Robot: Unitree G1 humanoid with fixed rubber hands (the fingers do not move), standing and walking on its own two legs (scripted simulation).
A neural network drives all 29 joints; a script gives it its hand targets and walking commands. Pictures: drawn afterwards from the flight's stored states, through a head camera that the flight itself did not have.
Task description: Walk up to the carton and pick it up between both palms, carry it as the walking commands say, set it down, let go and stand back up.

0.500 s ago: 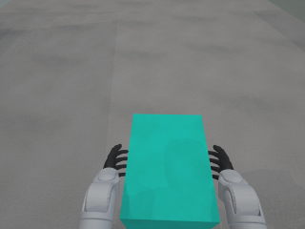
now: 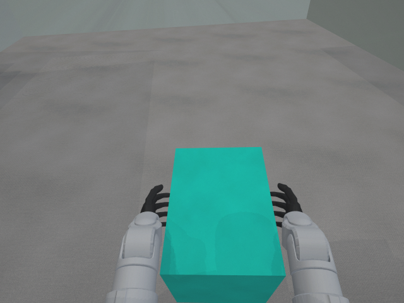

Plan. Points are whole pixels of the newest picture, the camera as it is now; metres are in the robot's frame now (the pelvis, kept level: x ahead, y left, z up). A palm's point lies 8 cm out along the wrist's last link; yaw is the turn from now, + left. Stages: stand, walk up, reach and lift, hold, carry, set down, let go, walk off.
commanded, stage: set down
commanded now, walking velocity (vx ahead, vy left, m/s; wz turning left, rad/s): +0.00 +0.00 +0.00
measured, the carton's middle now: (219, 224) +0.33 -0.01 -0.04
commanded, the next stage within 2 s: none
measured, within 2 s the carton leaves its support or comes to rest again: neither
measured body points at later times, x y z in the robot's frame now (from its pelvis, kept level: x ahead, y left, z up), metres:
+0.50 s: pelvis -0.01 +0.01 -0.01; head +0.03 +0.00 +0.44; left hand +0.34 +0.13 -0.02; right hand +0.32 -0.16 -0.02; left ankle +0.03 +0.12 -0.74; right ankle +0.05 -0.11 -0.74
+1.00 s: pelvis -0.02 +0.01 -0.06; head +0.15 +0.00 +0.35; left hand +0.37 +0.13 -0.12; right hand +0.35 -0.16 -0.12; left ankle +0.03 +0.12 -0.74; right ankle +0.05 -0.11 -0.74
